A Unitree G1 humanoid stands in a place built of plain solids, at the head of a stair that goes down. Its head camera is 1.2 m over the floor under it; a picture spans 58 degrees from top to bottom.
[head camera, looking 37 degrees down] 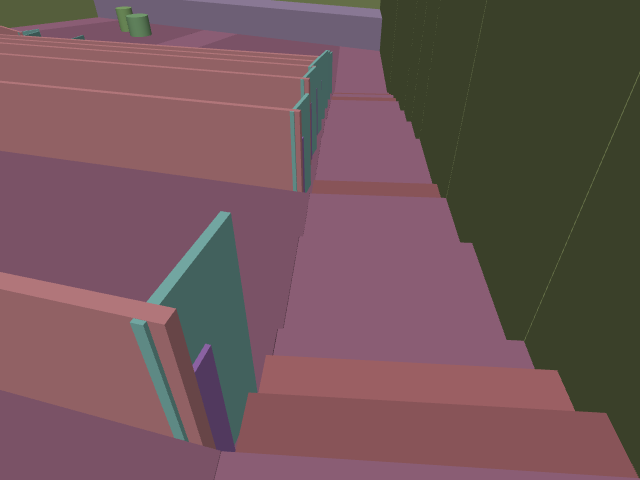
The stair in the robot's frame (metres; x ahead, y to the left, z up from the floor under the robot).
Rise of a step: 0.17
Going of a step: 0.30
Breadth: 1.24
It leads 4 degrees to the right of straight ahead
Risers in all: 4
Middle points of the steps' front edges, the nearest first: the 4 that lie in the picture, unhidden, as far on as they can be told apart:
0.57 -0.34 0.00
0.87 -0.36 -0.17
1.17 -0.38 -0.34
1.47 -0.40 -0.51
